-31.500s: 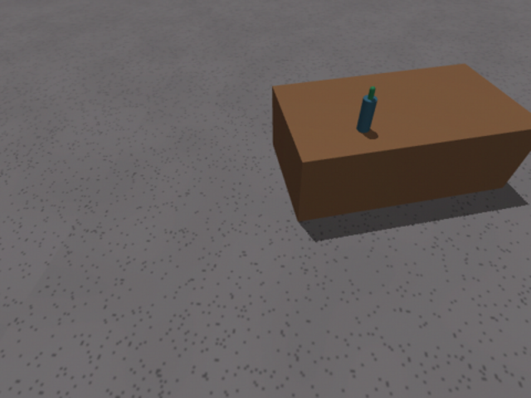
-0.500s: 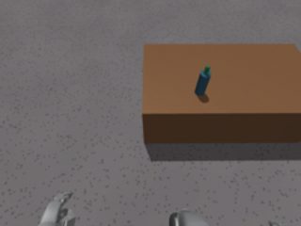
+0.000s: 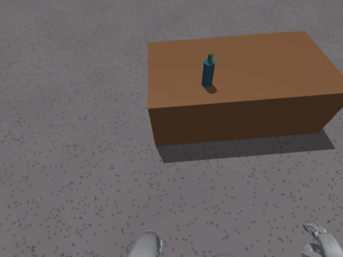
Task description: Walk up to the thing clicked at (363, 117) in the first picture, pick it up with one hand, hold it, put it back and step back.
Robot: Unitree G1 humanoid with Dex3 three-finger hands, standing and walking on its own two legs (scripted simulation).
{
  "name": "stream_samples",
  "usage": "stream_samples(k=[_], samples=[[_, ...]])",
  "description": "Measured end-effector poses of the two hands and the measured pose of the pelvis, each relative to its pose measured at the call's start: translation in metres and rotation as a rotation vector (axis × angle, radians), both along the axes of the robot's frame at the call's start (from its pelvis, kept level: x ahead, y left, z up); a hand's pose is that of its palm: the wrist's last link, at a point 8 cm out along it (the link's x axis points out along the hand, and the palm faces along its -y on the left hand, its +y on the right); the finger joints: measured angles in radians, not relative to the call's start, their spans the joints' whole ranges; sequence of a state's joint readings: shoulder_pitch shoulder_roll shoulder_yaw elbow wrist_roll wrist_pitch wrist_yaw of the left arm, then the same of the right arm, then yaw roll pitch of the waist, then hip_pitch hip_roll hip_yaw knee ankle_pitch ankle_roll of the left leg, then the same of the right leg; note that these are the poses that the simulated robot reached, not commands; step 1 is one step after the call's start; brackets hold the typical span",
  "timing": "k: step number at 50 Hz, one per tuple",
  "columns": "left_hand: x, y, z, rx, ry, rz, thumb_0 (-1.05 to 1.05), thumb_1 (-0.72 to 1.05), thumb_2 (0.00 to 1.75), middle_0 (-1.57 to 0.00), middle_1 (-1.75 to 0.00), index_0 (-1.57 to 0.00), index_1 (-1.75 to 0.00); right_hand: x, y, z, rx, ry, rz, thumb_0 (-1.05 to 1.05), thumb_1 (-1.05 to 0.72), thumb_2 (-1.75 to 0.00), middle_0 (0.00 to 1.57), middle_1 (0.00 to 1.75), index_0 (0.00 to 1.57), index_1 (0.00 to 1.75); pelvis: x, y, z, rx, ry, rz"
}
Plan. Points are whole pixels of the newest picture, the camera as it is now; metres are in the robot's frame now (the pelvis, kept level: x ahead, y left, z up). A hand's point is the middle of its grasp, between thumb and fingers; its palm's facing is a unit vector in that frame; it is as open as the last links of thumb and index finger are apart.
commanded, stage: step back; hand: right
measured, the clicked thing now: (208, 69) +1.00 -0.14 -0.26
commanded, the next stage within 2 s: stand in 1.54 s
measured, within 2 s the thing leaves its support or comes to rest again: neither
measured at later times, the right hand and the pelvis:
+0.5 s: hand out of the picture -0.04 -0.31 -0.11, palm faces -0.16 +0.87 -0.46, open 7.3 cm; pelvis -0.14 -0.05 +0.02, yaw +6 degrees
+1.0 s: hand out of the picture -0.10 -0.31 -0.14, palm faces -0.13 +0.93 -0.34, open 7.3 cm; pelvis -0.18 -0.06 +0.01, yaw +5 degrees
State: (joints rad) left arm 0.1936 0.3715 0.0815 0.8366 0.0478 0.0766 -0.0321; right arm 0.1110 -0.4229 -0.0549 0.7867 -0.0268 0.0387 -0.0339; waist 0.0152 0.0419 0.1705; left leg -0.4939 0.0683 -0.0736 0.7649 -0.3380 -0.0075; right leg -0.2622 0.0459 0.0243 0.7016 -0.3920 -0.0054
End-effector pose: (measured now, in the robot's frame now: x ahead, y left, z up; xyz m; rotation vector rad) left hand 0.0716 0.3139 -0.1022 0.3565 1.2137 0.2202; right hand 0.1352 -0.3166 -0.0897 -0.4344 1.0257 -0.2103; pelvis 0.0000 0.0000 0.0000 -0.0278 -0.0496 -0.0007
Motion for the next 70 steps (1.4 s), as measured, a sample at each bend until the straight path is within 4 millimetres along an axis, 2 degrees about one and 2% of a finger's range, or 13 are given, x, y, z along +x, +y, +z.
stream_samples(k=[4, 9, 14, 17, 21, 27, 32, 36, 39, 47, 54, 63, 70], samples=[[-0.031, -0.015, 0.019, 0.008, -0.015, 0.023, 0.01, 0.90, 0.89, -0.20, -0.30, -0.20, -0.30, -0.040, -0.008, -0.002, 0.027, 0.062, -0.020, 0.01, -0.91, -0.89, 0.20, 0.30, 0.21, 0.30, -0.018, -0.010, 0.012, 0.066, 0.016, -0.001], [-0.044, -0.018, 0.028, 0.037, -0.070, 0.035, 0.01, 0.90, 0.89, -0.20, -0.30, -0.20, -0.30, -0.094, -0.015, -0.008, 0.024, 0.157, -0.008, 0.01, -0.91, -0.89, 0.20, 0.30, 0.21, 0.30, -0.045, -0.018, 0.015, 0.056, 0.043, 0.045], [-0.054, -0.016, 0.014, 0.037, -0.160, 0.044, 0.01, 0.90, 0.89, -0.20, -0.30, -0.20, -0.30, -0.139, -0.013, -0.013, -0.005, 0.235, 0.041, 0.01, -0.91, -0.89, 0.20, 0.30, 0.21, 0.30, -0.081, -0.024, 0.003, 0.032, 0.041, 0.116], [-0.071, -0.020, 0.000, 0.008, -0.167, 0.053, 0.01, 0.90, 0.89, -0.20, -0.30, -0.20, -0.30, -0.159, -0.009, -0.010, -0.006, 0.238, 0.044, 0.01, -0.91, -0.89, 0.20, 0.30, 0.21, 0.30, -0.104, -0.028, 0.001, 0.081, 0.012, 0.103], [-0.105, -0.037, -0.002, -0.047, -0.109, 0.071, 0.01, 0.90, 0.89, -0.20, -0.30, -0.20, -0.30, -0.173, -0.015, 0.006, -0.020, 0.194, 0.057, 0.01, -0.90, -0.89, 0.20, 0.30, 0.21, 0.31, -0.125, -0.034, 0.011, 0.017, 0.010, 0.118], [-0.161, -0.056, -0.004, -0.062, -0.073, 0.084, 0.01, 0.90, 0.89, -0.20, -0.30, -0.20, -0.30, -0.169, -0.038, 0.022, -0.034, 0.084, 0.083, 0.01, -0.90, -0.89, 0.20, 0.30, 0.21, 0.31, -0.154, -0.054, 0.014, 0.015, 0.037, 0.088], [-0.211, -0.076, -0.007, -0.019, -0.010, 0.074, 0.01, 0.90, 0.89, -0.20, -0.30, -0.20, -0.30, -0.169, -0.064, 0.011, -0.001, -0.004, 0.071, 0.01, -0.90, -0.89, 0.20, 0.30, 0.21, 0.31, -0.176, -0.073, 0.004, -0.012, 0.008, 0.051], [-0.243, -0.086, 0.004, -0.003, 0.012, 0.096, 0.01, 0.90, 0.89, -0.20, -0.30, -0.20, -0.30, -0.188, -0.068, 0.003, 0.039, 0.029, 0.047, 0.01, -0.91, -0.89, 0.20, 0.30, 0.21, 0.30, -0.181, -0.079, 0.010, 0.013, 0.007, 0.043], [-0.253, -0.082, 0.011, 0.013, 0.013, 0.115, 0.01, 0.90, 0.89, -0.20, -0.30, -0.20, -0.30, -0.204, -0.068, -0.005, 0.062, 0.081, 0.039, 0.01, -0.91, -0.89, 0.20, 0.30, 0.21, 0.30, -0.183, -0.077, 0.012, 0.018, 0.011, 0.062], [-0.247, -0.050, 0.010, 0.040, 0.012, 0.128, 0.01, 0.90, 0.89, -0.20, -0.30, -0.20, -0.30, -0.233, -0.046, -0.015, 0.077, 0.202, 0.037, 0.01, -0.91, -0.89, 0.20, 0.30, 0.21, 0.30, -0.182, -0.062, 0.010, 0.061, 0.020, 0.089], [-0.206, -0.048, 0.016, 0.034, -0.017, 0.079, 0.01, 0.90, 0.89, -0.20, -0.30, -0.20, -0.30, -0.239, -0.041, -0.007, 0.094, 0.200, 0.006, 0.01, -0.90, -0.89, 0.20, 0.30, 0.21, 0.31, -0.172, -0.064, 0.018, 0.030, 0.027, 0.083], [-0.165, -0.070, 0.017, 0.012, -0.107, 0.077, 0.01, 0.90, 0.89, -0.20, -0.30, -0.20, -0.30, -0.201, -0.049, -0.015, 0.084, 0.184, 0.005, 0.01, -0.91, -0.89, 0.20, 0.30, 0.21, 0.30, -0.153, -0.069, 0.015, 0.029, 0.020, 0.102], [-0.142, -0.061, 0.009, -0.028, -0.135, 0.108, 0.01, 0.90, 0.89, -0.20, -0.30, -0.20, -0.30, -0.176, -0.032, -0.009, 0.063, 0.161, 0.036, 0.01, -0.91, -0.89, 0.20, 0.30, 0.21, 0.30, -0.142, -0.055, 0.014, 0.041, 0.018, 0.115]])
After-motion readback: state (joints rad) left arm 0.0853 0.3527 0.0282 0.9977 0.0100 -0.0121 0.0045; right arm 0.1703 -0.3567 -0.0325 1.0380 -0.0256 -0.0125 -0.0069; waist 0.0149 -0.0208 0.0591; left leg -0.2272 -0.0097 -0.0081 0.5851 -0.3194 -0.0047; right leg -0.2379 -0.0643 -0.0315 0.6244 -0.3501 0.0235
